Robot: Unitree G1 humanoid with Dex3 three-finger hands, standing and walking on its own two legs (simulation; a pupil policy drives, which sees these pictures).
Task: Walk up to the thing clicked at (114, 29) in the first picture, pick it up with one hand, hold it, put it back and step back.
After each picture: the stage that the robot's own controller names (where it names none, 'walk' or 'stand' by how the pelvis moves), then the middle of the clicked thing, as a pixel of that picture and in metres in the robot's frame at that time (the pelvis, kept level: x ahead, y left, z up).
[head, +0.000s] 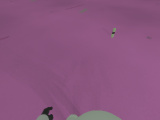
stand; (113, 32) +2.23 -0.56 -0.65
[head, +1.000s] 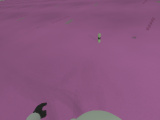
walk; (99, 38) +2.12 -0.08 -0.62
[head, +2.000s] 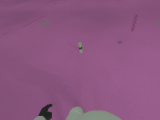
walk; (80, 47) +1.45 +0.36 -0.64
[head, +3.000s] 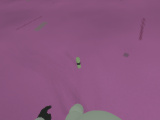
walk; (78, 62) +0.97 +0.31 -0.65
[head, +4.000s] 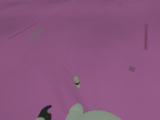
walk; (77, 82) +0.61 +0.26 -0.65
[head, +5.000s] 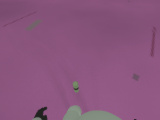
stand; (76, 87) +0.46 +0.20 -0.63
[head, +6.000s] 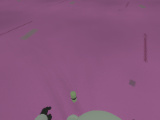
stand; (73, 96) +0.40 +0.20 -0.65
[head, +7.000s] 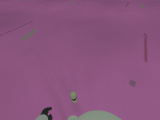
stand; (73, 97) +0.39 +0.20 -0.65
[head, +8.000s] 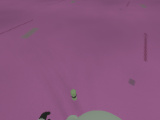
stand; (73, 95) +0.42 +0.20 -0.66
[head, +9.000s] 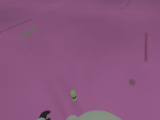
stand; (73, 95) +0.40 +0.20 -0.66
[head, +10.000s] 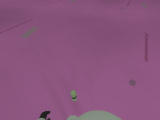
go down; (73, 95) +0.40 +0.20 -0.66
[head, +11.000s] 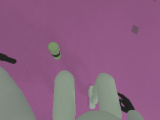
go down; (55, 52) +0.47 +0.26 -0.26
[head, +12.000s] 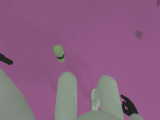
approach; (60, 54) +0.48 +0.25 -0.26
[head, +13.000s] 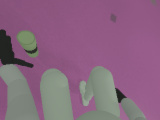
close in; (30, 46) +0.45 +0.30 -0.16
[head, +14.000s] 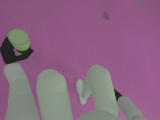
close; (23, 46) +0.45 +0.31 -0.16
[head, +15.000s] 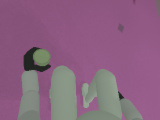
lift; (43, 60) +0.34 +0.28 -0.14
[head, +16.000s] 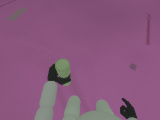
lift; (64, 74) +0.31 +0.17 +0.04
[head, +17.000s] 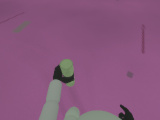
hold; (68, 74) +0.33 +0.15 +0.03
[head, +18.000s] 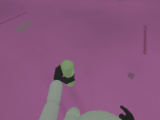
hold; (69, 75) +0.32 +0.15 +0.03
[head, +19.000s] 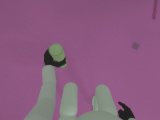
crouch; (60, 58) +0.42 +0.20 -0.04
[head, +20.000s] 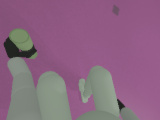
lower; (27, 47) +0.45 +0.29 -0.17
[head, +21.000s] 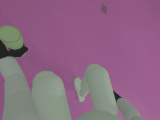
lower; (16, 45) +0.45 +0.31 -0.16
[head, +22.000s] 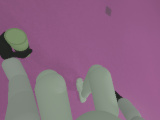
lower; (21, 46) +0.44 +0.31 -0.16
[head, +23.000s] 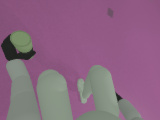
lower; (25, 48) +0.43 +0.30 -0.16
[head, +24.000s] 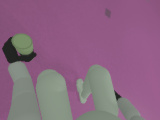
rest; (26, 50) +0.43 +0.29 -0.16
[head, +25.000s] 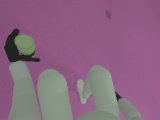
withdraw; (27, 50) +0.43 +0.29 -0.16
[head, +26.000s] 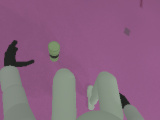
stand; (54, 53) +0.44 +0.26 -0.20
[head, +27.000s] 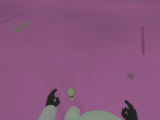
stand; (71, 94) +0.39 +0.19 -0.57
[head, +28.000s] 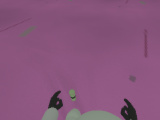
stand; (72, 95) +0.40 +0.20 -0.60
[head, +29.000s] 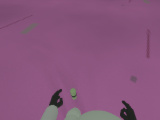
stand; (73, 94) +0.40 +0.19 -0.60
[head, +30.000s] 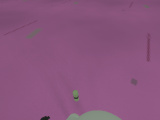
walk; (75, 95) +0.42 +0.19 -0.65
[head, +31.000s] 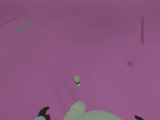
walk; (77, 81) +0.53 +0.20 -0.64
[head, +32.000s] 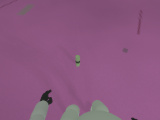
walk; (77, 61) +0.82 +0.18 -0.63
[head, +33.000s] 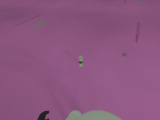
stand; (80, 61) +1.04 +0.23 -0.64
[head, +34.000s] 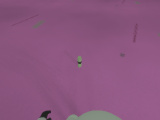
stand; (79, 61) +1.04 +0.22 -0.66
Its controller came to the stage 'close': yes
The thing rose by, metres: 0.67
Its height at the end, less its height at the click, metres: +0.00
